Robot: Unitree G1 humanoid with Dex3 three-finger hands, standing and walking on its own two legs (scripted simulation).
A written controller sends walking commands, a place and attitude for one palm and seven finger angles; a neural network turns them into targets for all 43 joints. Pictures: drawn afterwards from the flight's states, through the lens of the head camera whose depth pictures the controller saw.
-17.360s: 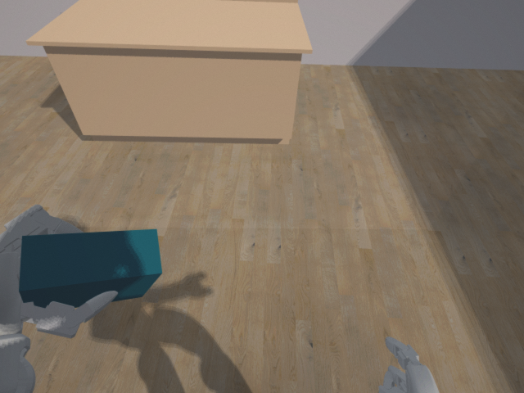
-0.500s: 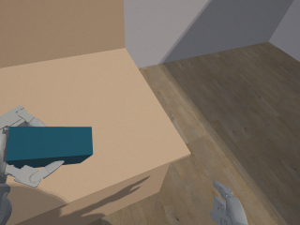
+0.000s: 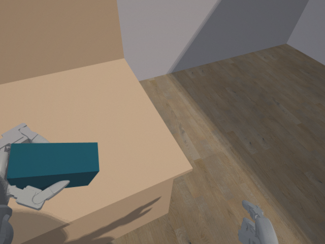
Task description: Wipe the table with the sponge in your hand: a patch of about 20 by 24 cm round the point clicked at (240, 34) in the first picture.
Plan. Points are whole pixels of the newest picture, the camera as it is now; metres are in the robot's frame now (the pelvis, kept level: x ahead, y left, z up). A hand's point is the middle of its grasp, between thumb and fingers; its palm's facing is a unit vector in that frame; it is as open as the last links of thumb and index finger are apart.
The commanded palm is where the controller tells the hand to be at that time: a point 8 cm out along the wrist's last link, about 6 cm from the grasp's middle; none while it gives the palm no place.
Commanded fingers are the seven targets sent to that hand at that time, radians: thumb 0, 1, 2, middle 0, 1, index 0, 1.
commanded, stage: come to a stop and stand still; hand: left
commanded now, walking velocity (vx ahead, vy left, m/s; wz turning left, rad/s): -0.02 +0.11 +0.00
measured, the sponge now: (69, 167) +0.23 +0.19 +0.14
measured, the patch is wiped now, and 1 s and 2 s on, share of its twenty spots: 0.00 0.00 0.00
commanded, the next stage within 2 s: look again from close up in 0.96 s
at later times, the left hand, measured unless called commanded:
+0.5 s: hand (10, 176) +0.20 +0.28 +0.15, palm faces +0.24 -0.89 -0.39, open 9.3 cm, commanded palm +0.14 +0.33 +0.18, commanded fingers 0.00 0.10 1.30 -1.20 -1.60 -1.20 -1.60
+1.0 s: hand out of the picture +0.20 +0.35 +0.16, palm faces +0.35 -0.85 -0.40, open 9.3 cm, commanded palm +0.13 +0.38 +0.18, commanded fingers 0.00 0.10 1.30 -1.20 -1.60 -1.20 -1.60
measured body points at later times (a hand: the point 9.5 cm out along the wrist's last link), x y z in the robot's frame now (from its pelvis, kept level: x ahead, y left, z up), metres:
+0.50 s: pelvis -0.03 +0.06 +0.00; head +0.00 +0.07 +0.45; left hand +0.18 +0.33 +0.17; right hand +0.15 -0.18 -0.06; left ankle +0.02 +0.14 -0.74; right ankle -0.02 -0.06 -0.74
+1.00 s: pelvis -0.03 +0.10 +0.00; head -0.01 +0.13 +0.45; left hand +0.18 +0.39 +0.18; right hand +0.15 -0.10 -0.07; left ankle +0.02 +0.14 -0.74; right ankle -0.02 -0.06 -0.74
